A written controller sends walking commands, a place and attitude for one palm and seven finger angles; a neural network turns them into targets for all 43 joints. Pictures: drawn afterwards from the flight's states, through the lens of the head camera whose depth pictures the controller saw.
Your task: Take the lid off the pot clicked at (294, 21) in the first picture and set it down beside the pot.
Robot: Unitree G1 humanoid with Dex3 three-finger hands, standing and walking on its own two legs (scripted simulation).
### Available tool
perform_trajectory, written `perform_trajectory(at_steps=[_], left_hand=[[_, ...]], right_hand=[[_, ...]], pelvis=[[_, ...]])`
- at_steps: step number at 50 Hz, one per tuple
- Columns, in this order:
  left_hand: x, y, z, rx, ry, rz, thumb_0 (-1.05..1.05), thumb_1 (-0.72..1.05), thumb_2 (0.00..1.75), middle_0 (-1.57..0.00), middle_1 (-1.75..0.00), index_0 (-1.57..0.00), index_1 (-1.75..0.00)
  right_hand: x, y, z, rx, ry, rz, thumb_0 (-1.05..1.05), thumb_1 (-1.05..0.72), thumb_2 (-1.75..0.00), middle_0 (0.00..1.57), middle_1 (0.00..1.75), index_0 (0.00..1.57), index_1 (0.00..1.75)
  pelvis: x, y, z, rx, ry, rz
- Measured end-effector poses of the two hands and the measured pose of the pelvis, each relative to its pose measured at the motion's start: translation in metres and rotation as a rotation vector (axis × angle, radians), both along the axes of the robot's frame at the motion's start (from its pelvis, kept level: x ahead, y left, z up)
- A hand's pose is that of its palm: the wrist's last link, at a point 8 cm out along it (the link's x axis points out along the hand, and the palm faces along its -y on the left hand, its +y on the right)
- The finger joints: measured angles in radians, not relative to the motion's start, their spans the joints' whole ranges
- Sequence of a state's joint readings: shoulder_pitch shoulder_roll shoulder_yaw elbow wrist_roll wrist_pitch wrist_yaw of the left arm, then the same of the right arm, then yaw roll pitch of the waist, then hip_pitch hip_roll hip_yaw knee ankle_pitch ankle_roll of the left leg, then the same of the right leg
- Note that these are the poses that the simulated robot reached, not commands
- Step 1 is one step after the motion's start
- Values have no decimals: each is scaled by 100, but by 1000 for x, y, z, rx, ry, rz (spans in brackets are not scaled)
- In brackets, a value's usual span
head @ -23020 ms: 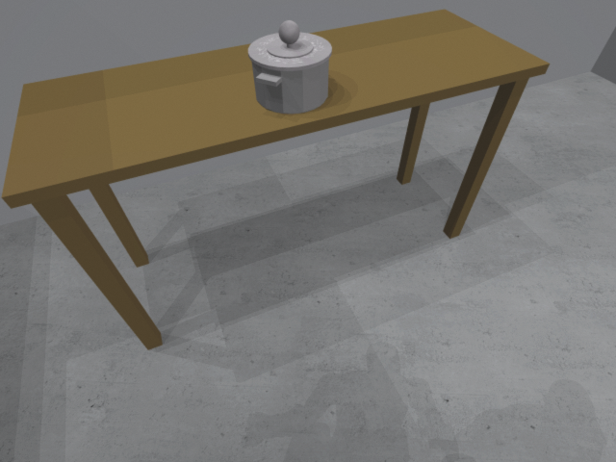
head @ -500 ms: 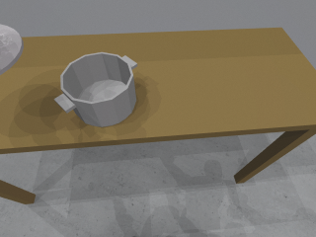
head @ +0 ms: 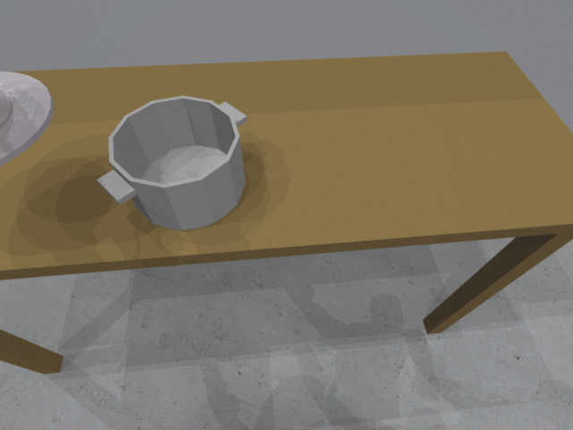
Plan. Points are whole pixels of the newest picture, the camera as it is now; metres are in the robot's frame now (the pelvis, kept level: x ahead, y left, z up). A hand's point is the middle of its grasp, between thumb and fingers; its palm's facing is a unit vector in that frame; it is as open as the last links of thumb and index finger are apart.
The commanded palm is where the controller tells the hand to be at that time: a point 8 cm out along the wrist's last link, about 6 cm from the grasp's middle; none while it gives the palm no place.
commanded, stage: lower the lid onto the table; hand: left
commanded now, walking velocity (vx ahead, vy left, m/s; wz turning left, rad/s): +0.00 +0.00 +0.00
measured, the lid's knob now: out of the picture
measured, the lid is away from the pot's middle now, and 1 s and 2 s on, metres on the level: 0.24 0.23 0.23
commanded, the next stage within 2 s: none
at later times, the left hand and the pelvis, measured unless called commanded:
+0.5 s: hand out of the picture +0.45 +0.35 +0.20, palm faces -0.37 -0.21 -0.91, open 6.5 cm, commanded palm +0.48 +0.36 +0.27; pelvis -0.01 +0.01 +0.00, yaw +0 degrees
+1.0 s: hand out of the picture +0.47 +0.36 +0.16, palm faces -0.41 -0.24 -0.88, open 6.5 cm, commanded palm +0.50 +0.37 +0.23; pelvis +0.00 +0.01 -0.01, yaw -1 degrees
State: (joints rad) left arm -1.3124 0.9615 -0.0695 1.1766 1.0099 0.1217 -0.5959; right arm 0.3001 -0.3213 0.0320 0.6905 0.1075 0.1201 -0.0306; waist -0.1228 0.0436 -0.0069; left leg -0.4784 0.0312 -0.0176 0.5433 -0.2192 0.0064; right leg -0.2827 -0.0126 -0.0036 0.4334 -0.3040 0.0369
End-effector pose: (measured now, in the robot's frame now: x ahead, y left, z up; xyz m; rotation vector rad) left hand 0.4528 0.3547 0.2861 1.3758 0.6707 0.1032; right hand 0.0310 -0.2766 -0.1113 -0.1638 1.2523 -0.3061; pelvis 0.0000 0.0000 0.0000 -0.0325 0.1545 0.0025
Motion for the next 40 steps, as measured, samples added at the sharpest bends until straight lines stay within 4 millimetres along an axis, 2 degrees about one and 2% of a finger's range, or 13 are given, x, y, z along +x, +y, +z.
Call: perform_trajectory(at_steps=[23, 40], left_hand=[[0, -4, -27, -13, 37, -51, 6, 27, 81, -53, -93, -79, -106], [12, 0, -57, -36, 87, -66, 6, 27, 81, -53, -92, -79, -106]], right_hand=[[-20, 3, 0, -23, 13, -23, 1, -90, -90, 20, 30, 21, 30], [-37, 3, 2, -59, 55, -57, 1, -90, -90, 20, 30, 21, 30]], pelvis=[[-9, 5, -3, -6, 9, -5], [-6, 8, -6, -11, 39, -18]])
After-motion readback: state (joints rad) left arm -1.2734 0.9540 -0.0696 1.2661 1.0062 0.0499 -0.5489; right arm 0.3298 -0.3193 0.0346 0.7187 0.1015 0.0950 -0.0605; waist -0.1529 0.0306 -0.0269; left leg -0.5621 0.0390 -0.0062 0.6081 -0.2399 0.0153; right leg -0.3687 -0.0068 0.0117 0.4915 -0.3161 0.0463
